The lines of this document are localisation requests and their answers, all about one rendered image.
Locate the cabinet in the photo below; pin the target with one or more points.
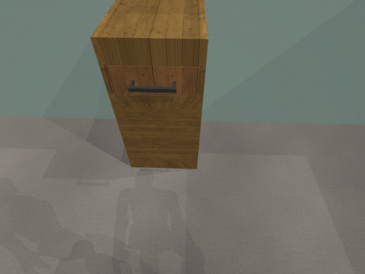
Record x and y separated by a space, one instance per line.
158 131

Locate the drawer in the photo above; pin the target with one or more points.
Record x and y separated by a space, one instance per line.
186 77

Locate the handle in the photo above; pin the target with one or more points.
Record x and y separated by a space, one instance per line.
132 88

